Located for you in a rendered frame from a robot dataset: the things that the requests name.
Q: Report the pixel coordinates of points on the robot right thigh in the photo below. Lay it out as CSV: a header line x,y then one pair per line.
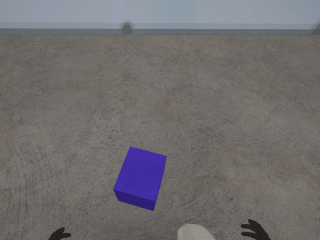
x,y
194,232

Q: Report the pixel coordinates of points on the robot left hand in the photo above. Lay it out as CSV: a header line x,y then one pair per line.
x,y
58,234

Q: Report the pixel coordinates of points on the robot right hand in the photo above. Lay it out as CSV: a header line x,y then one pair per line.
x,y
259,234

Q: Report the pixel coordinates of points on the carton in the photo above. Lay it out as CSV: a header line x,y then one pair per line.
x,y
140,178

